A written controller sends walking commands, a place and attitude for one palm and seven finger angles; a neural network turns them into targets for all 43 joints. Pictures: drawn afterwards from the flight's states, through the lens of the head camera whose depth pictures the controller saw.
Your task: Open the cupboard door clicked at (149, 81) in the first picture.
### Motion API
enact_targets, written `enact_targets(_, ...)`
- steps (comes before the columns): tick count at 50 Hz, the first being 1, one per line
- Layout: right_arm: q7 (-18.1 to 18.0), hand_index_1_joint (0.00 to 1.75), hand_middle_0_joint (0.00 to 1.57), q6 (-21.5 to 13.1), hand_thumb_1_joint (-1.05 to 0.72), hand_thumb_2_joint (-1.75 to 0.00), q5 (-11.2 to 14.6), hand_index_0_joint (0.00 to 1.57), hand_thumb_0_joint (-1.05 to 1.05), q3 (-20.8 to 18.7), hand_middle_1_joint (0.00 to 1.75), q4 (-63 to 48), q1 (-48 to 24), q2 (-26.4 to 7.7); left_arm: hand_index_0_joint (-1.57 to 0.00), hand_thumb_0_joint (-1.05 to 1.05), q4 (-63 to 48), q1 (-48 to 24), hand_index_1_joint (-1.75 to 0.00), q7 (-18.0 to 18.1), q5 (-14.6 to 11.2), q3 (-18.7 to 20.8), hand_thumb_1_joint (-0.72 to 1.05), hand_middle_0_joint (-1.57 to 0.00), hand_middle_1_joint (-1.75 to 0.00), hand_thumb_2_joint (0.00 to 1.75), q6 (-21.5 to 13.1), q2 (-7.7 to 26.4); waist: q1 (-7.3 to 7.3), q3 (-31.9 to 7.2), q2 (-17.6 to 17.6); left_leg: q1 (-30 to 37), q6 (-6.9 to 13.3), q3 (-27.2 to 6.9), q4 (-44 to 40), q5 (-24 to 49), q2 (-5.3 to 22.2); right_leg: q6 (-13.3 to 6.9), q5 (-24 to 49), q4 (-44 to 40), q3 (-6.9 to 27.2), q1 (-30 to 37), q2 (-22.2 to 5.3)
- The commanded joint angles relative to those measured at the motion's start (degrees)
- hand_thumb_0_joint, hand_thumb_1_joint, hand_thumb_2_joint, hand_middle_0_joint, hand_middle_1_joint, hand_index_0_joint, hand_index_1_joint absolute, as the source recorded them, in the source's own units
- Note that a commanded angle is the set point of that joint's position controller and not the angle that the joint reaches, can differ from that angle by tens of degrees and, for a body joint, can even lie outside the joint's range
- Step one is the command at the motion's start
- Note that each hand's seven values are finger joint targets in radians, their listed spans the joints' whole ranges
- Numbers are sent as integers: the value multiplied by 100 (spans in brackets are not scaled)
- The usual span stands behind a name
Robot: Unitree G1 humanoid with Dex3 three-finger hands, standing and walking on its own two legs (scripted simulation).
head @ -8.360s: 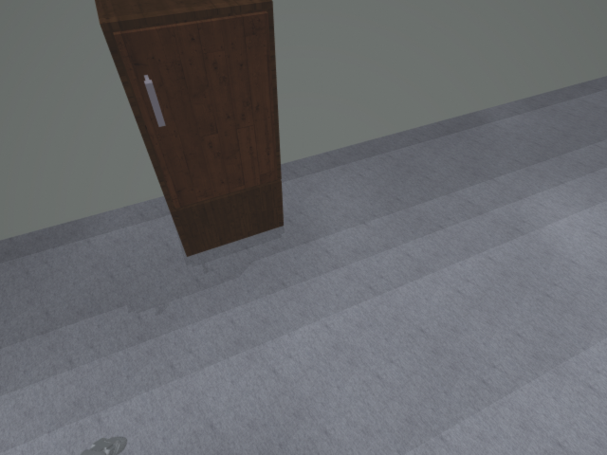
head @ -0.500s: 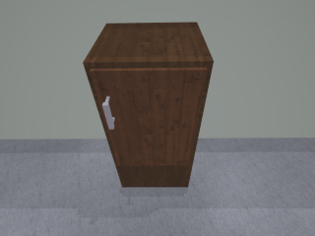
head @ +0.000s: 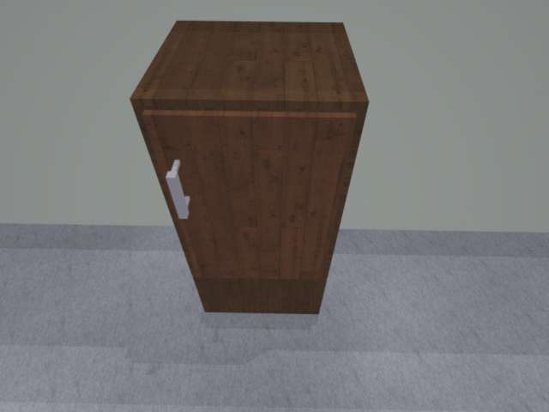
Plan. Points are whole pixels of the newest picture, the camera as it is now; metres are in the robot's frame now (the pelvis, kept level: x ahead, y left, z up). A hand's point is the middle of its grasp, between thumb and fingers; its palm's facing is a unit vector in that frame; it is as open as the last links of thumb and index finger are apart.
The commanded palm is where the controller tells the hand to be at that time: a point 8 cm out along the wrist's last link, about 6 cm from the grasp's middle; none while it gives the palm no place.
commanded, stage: look again from close up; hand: left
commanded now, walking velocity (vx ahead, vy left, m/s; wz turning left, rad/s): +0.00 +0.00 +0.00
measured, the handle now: (180, 189) +0.56 +0.23 -0.04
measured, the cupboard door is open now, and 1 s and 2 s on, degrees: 0 0 0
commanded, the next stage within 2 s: shuffle to correct the standing spot in 0.38 s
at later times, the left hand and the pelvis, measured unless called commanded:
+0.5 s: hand out of the picture +0.08 +0.18 -0.17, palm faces +0.00 -0.98 -0.21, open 7.4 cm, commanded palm none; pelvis +0.06 -0.01 +0.01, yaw -1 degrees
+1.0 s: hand out of the picture +0.08 +0.23 -0.18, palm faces +0.03 -0.97 -0.25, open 7.4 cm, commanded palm none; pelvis +0.02 +0.03 +0.00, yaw -1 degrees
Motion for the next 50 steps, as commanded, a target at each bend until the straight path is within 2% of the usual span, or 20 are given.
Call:
enact_targets(1, -71, 30, 20, -152, -90, -90, 0, 20, 0, -121, 30, -240, 71, -566, -20, 0, -231, 166, -30, 68, -23, 171, 90, -20, -30, 90, -169, 721, 83, 436, 23, 50, 223, -516, -875, -1362, 259, -264, -1367, -1120, 599, -523, -375)
enact_targets(6, -85, 30, 20, -203, -90, -90, 21, 20, 0, -113, 30, -192, -48, -554, -20, 0, -105, 232, -30, 62, -23, 151, 90, -20, -30, 90, -216, 652, 101, 325, -22, 225, 230, -492, -867, -939, 292, -251, -778, -1081, 547, -325, -380)
enact_targets(13, -128, 30, 20, -314, -90, -90, 54, 20, 0, -117, 30, -106, -249, -645, -20, 0, 42, 221, -30, 81, -19, 166, 90, -20, -30, 90, -290, 707, 132, -138, -116, 765, 250, -319, -592, 668, 372, -206, 856, -840, 477, 171, -433)
enact_targets(21, -146, 30, 20, -296, -90, -90, 45, 20, 0, -100, 30, -8, -527, -710, -20, 0, 151, 128, -30, 90, -20, 186, 90, -20, -30, 90, -270, 804, 172, -98, 32, 918, 229, -245, -596, 887, 392, -191, 1143, -827, 432, 323, -471)
enact_targets(24, -150, 30, 20, -289, -90, -90, 48, 20, 0, -107, 30, 3, -607, -748, -20, 0, 155, 71, -30, 96, -19, 192, 90, -20, -30, 90, -273, 864, 174, -103, -84, 966, 222, -221, -547, 1042, 401, -195, 1384, -811, 436, 390, -477)
enact_targets(30, -191, 30, 20, -142, -90, -90, 39, 20, 0, -186, 30, -192, -643, -756, -20, 0, -99, 47, -30, 187, -22, 310, 90, -20, -30, 90, -160, 1017, 227, -385, -94, 980, 136, -16, -123, 2397, 405, -249, 3035, -222, 518, 629, -686)
enact_targets(32, -197, 30, 20, -86, -90, -90, 28, 20, 0, -241, 30, -314, -713, -787, -20, 0, -193, 93, -30, 200, -8, 369, 90, -20, -30, 90, -129, 1120, 266, -465, -236, 840, 95, 92, 115, 2326, 344, -299, 3551, -139, 639, 764, -808)
enact_targets(34, -186, 30, 20, -15, -90, -90, 15, 20, 0, -277, 30, -433, -755, -782, -20, 0, -272, 90, -30, 213, -6, 436, 90, -20, -30, 90, -84, 1259, 297, -426, -524, 453, 12, 229, 463, 1662, 170, -465, 4013, -157, 892, 916, -1091)
enact_targets(35, -176, 30, 20, 11, -90, -90, 14, 20, 0, -294, 30, -486, -794, -753, -20, 0, -308, 102, -30, 216, 0, 459, 90, -20, -30, 90, -62, 1310, 323, -380, -724, 269, -25, 268, 677, 1123, 61, -604, 4220, -217, 1062, 942, -1258)
enact_targets(37, -168, 30, 20, 56, -90, -90, 21, 20, 0, -317, 30, -609, -898, -646, -20, 0, -367, 74, -30, 223, 42, 496, 90, -20, -30, 90, -25, 1372, 374, -216, -1158, -277, -86, 293, 1131, -956, -138, -1008, 4716, -407, 1450, 1083, -1702)
enact_targets(38, -161, 30, 20, 70, -90, -90, 21, 20, 0, -332, 30, -659, -987, -625, -20, 0, -406, 30, -30, 230, 61, 498, 90, -20, -30, 90, -4, 1381, 413, -96, -1305, -485, -94, 240, 1308, -1621, -173, -1154, 4817, -463, 1551, 1065, -1852)
enact_targets(39, -151, 30, 20, 84, -90, -90, 25, 20, 0, -338, 30, -690, -1014, -623, -20, 0, -479, -51, -30, 237, 81, 512, 90, -20, -30, 90, 11, 1366, 405, -61, -1363, -532, -97, 139, 1383, -1818, -152, -1218, 4768, -477, 1511, 1020, -1868)
enact_targets(41, -114, 30, 20, 97, -90, -90, 57, 20, 0, -359, 30, -674, -847, -618, -20, 0, -607, -388, -30, 208, 77, 526, 90, -20, -30, 90, 27, 1400, 209, -53, -1364, -98, -105, 145, 844, -1415, -125, -1023, 4262, -360, 1207, 632, -1678)
enact_targets(43, -88, 30, 20, 52, -90, -90, 40, 20, 0, -368, 30, -518, -405, -677, -20, 0, -741, -674, -30, 179, 15, 534, 90, -20, -30, 90, 61, 1371, -22, -192, -963, 1052, -84, 315, -299, 289, -105, -596, 3064, 112, 792, -66, -1249)
enact_targets(44, -87, 30, 20, 16, -90, -90, -1, 20, 0, -415, 30, -524, -292, -965, -20, 0, -810, -605, -30, 167, -11, 515, 90, -20, -30, 90, 96, 1179, -27, -380, -14, 1533, 185, -403, -566, 1585, 564, -287, 1500, 700, 354, -614, -717)
enact_targets(45, -76, 30, 20, 27, -90, -90, -43, 20, 0, -484, 30, -608, -314, -1377, -20, 0, -826, -502, -30, 159, -59, 465, 90, -20, -30, 90, 140, 841, 17, -448, 1452, 1451, 887, -1617, -1005, 3167, 1730, 35, -1630, 2004, -320, -1053, 4)
enact_targets(46, -83, 30, 20, 80, -90, -90, -17, 20, 0, -468, 30, -712, -328, -1430, -20, 0, -777, -439, -30, 214, -52, 450, 90, -20, -30, 90, 188, 824, -25, -548, 1244, 891, 1334, -1535, -1155, 3114, 1936, -56, -2264, 3081, 62, -774, 72)
enact_targets(47, -96, 30, 20, 51, -90, -90, -15, 20, 0, -409, 30, -774, -487, -1252, -20, 0, -755, -462, -30, 254, -15, 441, 90, -20, -30, 90, 220, 783, 31, -459, 1254, 526, 1372, -1477, -1310, 2571, 1848, -127, -2200, 3520, 266, -754, 26)
enact_targets(48, -121, 30, 20, 19, -90, -90, -37, 20, 0, -376, 30, -824, -709, -1106, -20, 0, -693, -506, -30, 224, -15, 452, 90, -20, -30, 90, 206, 798, 79, -321, 932, 278, 1381, -1509, -1448, 1443, 1741, -122, -1885, 3711, 286, -838, -44)
enact_targets(50, -127, 30, 20, -26, -90, -90, -61, 20, 0, -282, 30, -906, -1065, -875, -20, 0, -526, -225, -30, 142, 24, 417, 90, -20, -30, 90, 176, 655, 290, -117, 497, -70, 1161, -1144, -1643, -44, 1355, -77, -1073, 3617, 191, -733, -133)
